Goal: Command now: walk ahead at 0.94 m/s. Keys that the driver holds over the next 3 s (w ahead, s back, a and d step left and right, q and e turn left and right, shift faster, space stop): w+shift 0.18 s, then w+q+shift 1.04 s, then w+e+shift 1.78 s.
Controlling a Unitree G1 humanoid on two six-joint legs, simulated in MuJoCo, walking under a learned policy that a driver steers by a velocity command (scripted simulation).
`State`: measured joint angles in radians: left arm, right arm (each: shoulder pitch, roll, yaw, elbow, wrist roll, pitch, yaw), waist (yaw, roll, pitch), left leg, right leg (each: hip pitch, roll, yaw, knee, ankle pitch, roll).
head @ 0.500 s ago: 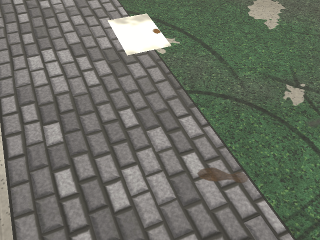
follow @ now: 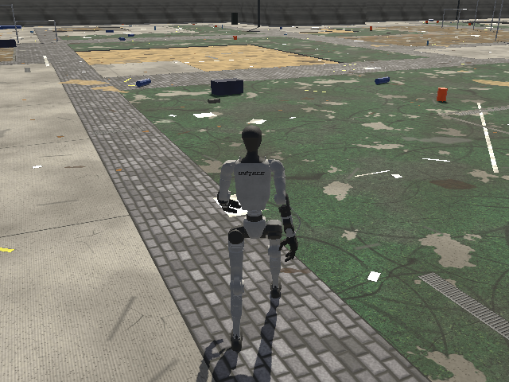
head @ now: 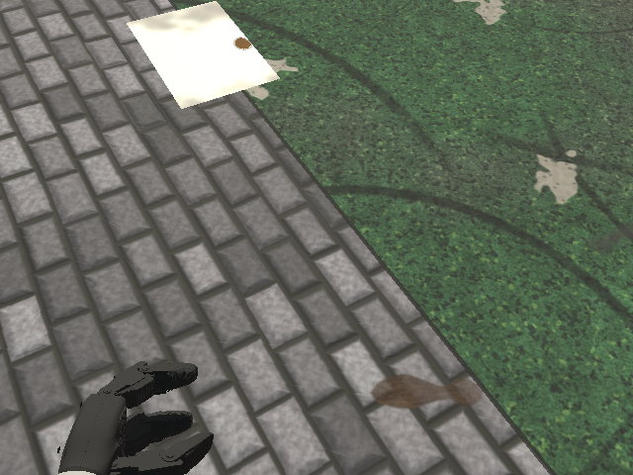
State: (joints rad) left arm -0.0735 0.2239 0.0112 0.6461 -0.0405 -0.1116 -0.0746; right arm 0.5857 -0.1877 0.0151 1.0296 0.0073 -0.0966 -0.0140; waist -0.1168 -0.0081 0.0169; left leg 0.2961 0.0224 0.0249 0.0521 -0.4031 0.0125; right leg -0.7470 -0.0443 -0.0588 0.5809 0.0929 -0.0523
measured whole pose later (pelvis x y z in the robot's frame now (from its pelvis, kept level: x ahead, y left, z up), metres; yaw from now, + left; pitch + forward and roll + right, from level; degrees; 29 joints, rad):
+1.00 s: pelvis +0.90 +0.11 +0.00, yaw +38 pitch +2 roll -1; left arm -0.03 0.27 0.03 0.55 -0.03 -0.15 0.00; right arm 0.45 -0.27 -0.08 0.76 0.04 -0.06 -0.02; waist -0.11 -0.04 0.02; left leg 0.05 -0.16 -0.36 0.52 -0.52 0.12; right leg -0.52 0.01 0.13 0.45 0.02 0.04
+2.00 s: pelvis +1.52 +0.68 -0.03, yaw +27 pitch -2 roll +3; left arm 0.17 0.32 0.07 0.67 -0.04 -0.02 -0.06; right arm 0.30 -0.28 -0.06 0.81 0.02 -0.07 0.00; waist 0.03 -0.01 0.06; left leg 0.10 0.05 0.18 1.00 -0.40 -0.03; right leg -0.58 0.03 -0.11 0.82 -0.27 -0.18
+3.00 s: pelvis +2.29 +0.80 -0.01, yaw -32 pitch -1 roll +1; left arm 0.29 0.31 0.07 0.66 -0.01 -0.05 -0.05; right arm 0.22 -0.26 -0.02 0.71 0.02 -0.14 0.00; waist 0.01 0.00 0.08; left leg -0.29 0.02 -0.09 1.38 -0.37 0.03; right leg -0.41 0.15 -0.05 0.69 -0.26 -0.19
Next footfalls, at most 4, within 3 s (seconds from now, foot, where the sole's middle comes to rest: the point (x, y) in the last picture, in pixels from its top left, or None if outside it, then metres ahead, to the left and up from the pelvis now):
0.06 right None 0.29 -0.13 -0.75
0.56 left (228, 356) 0.73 0.11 -0.75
1.00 right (222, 207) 1.17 0.12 -0.75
1.50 left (27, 202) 1.22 0.63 -0.75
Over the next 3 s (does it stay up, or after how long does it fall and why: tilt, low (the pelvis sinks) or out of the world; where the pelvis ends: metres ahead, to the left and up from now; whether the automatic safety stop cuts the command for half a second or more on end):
stays up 2.29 0.80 -0.01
